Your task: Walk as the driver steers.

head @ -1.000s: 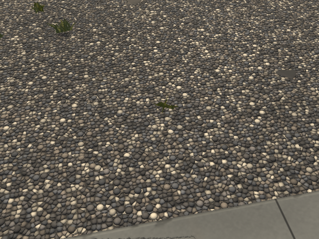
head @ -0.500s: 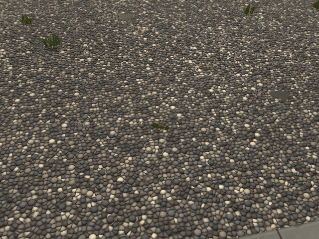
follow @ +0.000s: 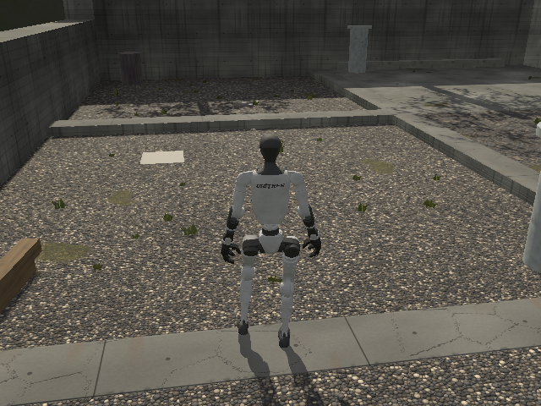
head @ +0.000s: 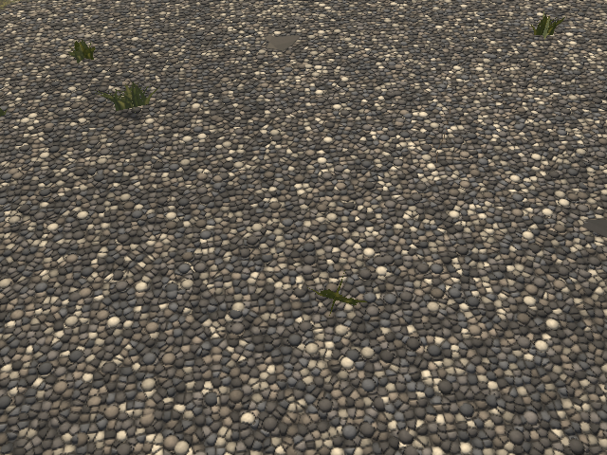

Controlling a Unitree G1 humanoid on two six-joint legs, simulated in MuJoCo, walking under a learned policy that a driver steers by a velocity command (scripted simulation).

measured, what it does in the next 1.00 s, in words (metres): goes down: left foot 0.16 m lower, then right foot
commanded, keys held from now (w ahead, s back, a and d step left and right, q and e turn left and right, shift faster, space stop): w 1.00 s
